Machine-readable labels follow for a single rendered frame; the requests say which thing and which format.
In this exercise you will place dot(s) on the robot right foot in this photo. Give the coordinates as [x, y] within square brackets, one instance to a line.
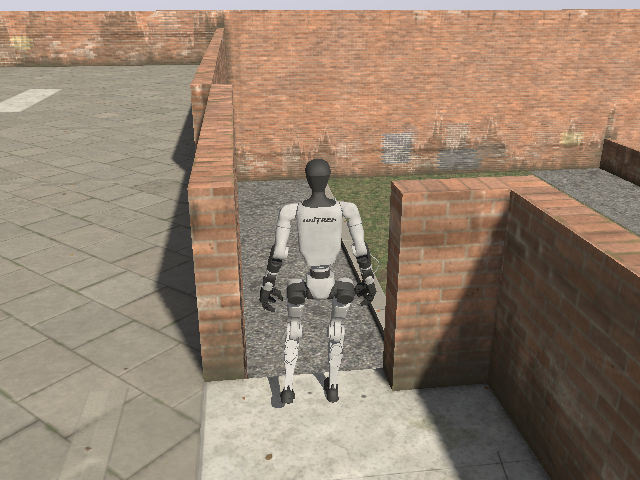
[332, 394]

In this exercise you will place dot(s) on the robot right upper arm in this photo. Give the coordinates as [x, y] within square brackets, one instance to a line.
[350, 210]

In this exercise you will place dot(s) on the robot left hand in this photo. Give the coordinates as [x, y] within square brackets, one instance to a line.
[265, 297]

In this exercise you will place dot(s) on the robot right hand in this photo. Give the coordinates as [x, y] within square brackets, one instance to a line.
[362, 288]

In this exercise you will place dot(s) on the robot left upper arm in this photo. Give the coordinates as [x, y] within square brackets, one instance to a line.
[287, 212]

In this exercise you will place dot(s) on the humanoid robot torso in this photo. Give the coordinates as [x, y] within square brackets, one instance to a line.
[319, 238]

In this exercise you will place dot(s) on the right robot forearm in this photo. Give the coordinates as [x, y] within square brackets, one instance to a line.
[365, 267]

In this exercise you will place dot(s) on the left robot forearm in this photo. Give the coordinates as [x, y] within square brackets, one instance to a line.
[272, 271]

